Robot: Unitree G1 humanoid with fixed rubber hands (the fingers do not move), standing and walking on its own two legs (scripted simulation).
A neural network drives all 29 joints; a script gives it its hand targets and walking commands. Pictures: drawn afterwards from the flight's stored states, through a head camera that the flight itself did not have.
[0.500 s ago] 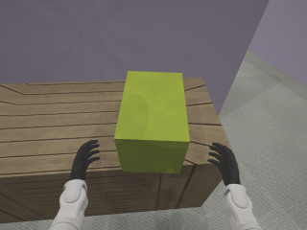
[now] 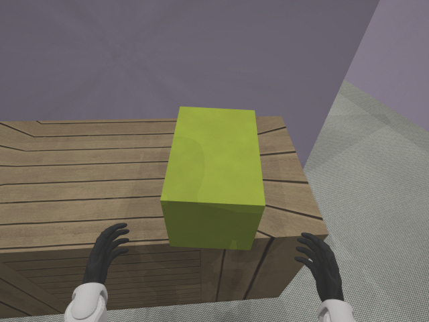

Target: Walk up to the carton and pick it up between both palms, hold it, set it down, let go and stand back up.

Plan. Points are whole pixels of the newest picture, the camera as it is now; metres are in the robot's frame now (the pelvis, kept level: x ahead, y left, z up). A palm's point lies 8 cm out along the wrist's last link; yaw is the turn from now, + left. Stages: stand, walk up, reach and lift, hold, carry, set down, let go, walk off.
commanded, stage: set down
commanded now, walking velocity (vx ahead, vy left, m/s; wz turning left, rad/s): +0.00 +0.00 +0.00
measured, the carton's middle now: (213, 175) +0.47 +0.02 -0.05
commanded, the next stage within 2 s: let go in 1.76 s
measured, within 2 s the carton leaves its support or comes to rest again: neither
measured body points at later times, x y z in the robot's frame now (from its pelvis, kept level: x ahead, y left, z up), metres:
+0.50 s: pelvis +0.01 +0.00 +0.00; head -0.01 +0.00 +0.45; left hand +0.21 +0.23 -0.04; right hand +0.21 -0.20 -0.03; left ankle +0.02 +0.14 -0.74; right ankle +0.00 -0.11 -0.74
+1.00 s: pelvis +0.01 +0.00 +0.00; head +0.00 +0.01 +0.45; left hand +0.21 +0.24 -0.05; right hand +0.20 -0.21 -0.04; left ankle +0.02 +0.14 -0.74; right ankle +0.00 -0.10 -0.74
